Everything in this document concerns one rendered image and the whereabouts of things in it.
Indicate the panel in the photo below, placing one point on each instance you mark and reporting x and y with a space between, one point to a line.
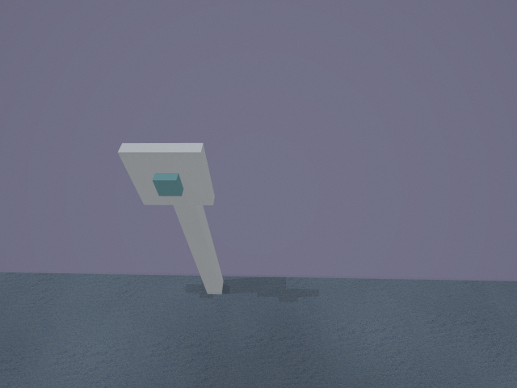
143 160

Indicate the button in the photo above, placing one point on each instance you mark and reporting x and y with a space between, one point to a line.
168 184

